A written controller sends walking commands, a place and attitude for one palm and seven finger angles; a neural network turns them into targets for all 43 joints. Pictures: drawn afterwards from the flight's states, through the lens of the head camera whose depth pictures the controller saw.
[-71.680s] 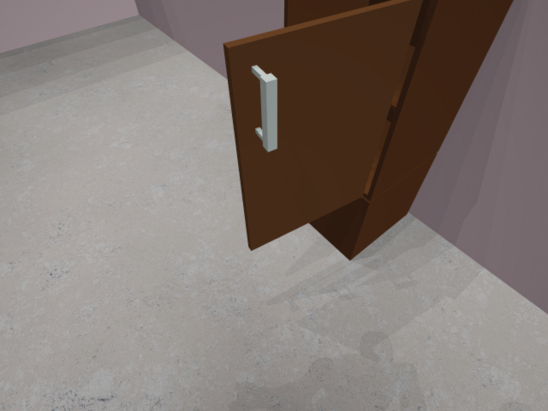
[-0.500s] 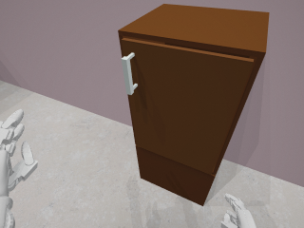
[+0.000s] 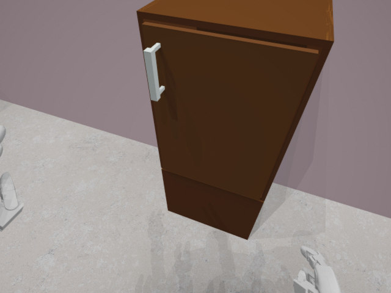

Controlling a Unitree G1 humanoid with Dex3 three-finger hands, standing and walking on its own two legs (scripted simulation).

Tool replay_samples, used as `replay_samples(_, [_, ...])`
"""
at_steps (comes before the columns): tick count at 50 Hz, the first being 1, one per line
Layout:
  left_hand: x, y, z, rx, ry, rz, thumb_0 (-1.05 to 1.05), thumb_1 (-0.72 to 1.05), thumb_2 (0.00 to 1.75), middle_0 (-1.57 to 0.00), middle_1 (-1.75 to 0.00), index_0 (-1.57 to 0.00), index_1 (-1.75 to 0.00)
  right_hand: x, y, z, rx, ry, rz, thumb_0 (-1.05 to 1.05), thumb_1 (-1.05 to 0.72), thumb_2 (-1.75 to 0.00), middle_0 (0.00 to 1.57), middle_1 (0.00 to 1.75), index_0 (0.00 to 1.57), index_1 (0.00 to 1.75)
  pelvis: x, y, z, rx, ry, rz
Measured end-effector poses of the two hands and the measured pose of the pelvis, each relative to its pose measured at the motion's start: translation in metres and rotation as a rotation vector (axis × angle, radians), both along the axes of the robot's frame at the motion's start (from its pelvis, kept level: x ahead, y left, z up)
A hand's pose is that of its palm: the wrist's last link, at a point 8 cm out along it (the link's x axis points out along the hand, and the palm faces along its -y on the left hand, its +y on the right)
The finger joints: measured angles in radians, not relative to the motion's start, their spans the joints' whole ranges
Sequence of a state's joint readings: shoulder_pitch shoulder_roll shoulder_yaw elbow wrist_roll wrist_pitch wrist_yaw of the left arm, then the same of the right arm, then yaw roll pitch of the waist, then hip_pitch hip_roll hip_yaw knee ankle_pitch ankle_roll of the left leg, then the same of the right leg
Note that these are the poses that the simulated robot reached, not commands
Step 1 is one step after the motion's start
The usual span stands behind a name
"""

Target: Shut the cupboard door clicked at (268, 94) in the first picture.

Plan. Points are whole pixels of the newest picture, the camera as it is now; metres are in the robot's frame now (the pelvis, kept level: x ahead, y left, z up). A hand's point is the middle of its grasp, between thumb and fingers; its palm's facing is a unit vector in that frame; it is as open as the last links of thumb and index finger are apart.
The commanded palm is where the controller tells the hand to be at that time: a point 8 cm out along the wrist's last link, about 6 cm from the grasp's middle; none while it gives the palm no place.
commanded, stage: step back with the hand held close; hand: left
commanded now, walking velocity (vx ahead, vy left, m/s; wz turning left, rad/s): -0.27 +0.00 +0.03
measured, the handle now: (156, 72) +0.62 +0.15 +0.14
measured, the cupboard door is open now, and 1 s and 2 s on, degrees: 0 0 0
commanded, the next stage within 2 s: stop stepping back and stand still in 0.76 s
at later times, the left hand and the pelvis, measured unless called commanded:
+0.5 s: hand out of the picture +0.09 +0.26 +0.18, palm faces +0.55 -0.70 -0.45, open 7.4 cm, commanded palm +0.02 +0.30 +0.19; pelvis -0.09 -0.01 -0.02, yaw +5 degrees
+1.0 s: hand out of the picture -0.04 +0.25 +0.18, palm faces +0.50 -0.78 -0.38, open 7.4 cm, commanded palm -0.10 +0.28 +0.19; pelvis -0.24 -0.02 -0.01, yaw +0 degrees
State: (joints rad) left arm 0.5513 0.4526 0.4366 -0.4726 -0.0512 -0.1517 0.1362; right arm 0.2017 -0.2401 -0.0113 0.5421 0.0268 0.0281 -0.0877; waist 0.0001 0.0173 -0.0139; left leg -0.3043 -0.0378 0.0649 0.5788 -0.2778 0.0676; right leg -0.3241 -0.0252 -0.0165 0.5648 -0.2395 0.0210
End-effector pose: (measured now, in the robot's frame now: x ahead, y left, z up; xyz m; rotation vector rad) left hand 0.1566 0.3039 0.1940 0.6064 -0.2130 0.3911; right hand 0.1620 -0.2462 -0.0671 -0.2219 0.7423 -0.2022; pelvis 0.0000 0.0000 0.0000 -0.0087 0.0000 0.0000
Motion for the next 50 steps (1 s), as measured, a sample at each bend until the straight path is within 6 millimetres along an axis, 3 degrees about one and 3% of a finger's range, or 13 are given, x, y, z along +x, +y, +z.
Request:
replay_samples(12, [-0.056,-0.002,-0.019,-0.031,-0.086,0.046,0.01,0.89,0.9,-0.21,-0.3,-0.22,-0.3,-0.054,0.01,-0.014,0.005,-0.014,0.062,0.01,-0.91,-0.9,0.2,0.3,0.2,0.3,-0.049,-0.004,-0.016,-0.008,-0.035,0.021])
replay_samples(21, [-0.097,-0.014,0.004,0.053,-0.226,0.042,0.01,0.88,0.9,-0.21,-0.3,-0.22,-0.3,-0.093,0.001,-0.028,-0.004,0.038,0.097,0.01,-0.91,-0.9,0.2,0.3,0.2,0.3,-0.078,-0.016,-0.021,0.004,-0.038,0.084])
replay_samples(32, [-0.138,0.004,-0.014,0.016,-0.14,0.036,0.01,0.89,0.9,-0.21,-0.3,-0.22,-0.3,-0.134,0.004,-0.023,-0.042,0.059,0.084,0.01,-0.91,-0.9,0.2,0.3,0.2,0.3,-0.127,-0.004,-0.02,-0.043,-0.025,0.103])
replay_samples(37, [-0.177,0.008,0.011,0.063,-0.247,0.028,0.01,0.88,0.9,-0.21,-0.31,-0.22,-0.3,-0.146,0.019,-0.019,-0.019,0.03,0.111,0.01,-0.91,-0.9,0.2,0.3,0.2,0.3,-0.149,-0.007,-0.018,-0.085,-0.008,0.125])
replay_samples(41, [-0.21,0.01,0.015,0.035,-0.266,0.068,0.01,0.89,0.9,-0.21,-0.3,-0.22,-0.3,-0.148,0.033,-0.01,0.02,-0.042,0.153,0.01,-0.91,-0.9,0.2,0.3,0.2,0.3,-0.171,-0.011,-0.016,-0.074,0.036,0.08])
replay_samples(46, [-0.232,-0.009,-0.001,-0.021,-0.237,0.05,0.01,0.89,0.9,-0.2,-0.3,-0.21,-0.3,-0.163,0.041,-0.012,0.067,-0.117,0.227,0.01,-0.91,-0.9,0.2,0.3,0.2,0.3,-0.224,-0.022,-0.022,-0.032,0.072,0.025])
replay_samples(50, [-0.245,-0.023,0.001,-0.053,-0.197,-0.011,0.01,0.89,0.9,-0.2,-0.3,-0.21,-0.3,-0.205,0.033,-0.004,0.058,-0.039,0.185,0.01,-0.91,-0.9,0.2,0.3,0.2,0.3,-0.236,-0.022,-0.007,0.01,0.05,0.003])
